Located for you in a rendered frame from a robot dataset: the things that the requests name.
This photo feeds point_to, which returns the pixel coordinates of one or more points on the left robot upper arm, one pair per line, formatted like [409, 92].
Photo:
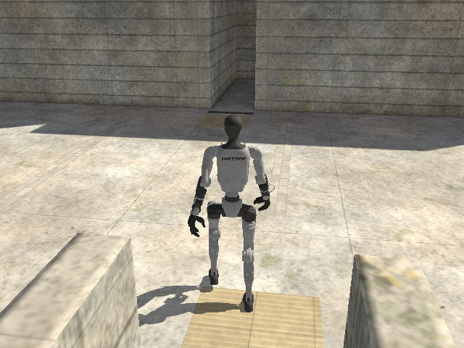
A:
[207, 163]

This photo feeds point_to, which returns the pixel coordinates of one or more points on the right robot upper arm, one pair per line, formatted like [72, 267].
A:
[259, 167]

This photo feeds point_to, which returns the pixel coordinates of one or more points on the left robot forearm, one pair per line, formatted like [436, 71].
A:
[198, 199]

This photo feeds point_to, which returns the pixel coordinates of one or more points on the robot left shin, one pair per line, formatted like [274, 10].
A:
[213, 253]

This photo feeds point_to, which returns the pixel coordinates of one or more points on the right robot hand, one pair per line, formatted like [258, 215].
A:
[261, 200]

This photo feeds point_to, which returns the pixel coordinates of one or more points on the left robot hand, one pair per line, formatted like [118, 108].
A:
[191, 223]

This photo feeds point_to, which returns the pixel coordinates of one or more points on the right robot forearm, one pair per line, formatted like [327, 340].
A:
[264, 189]

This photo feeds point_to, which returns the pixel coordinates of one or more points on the left robot foot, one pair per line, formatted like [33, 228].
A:
[213, 278]

